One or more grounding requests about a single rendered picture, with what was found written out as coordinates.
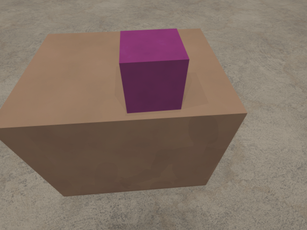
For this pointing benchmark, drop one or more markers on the pedestal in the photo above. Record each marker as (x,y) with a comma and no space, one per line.
(66,118)

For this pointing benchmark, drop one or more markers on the carton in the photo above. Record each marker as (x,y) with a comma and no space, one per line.
(153,66)

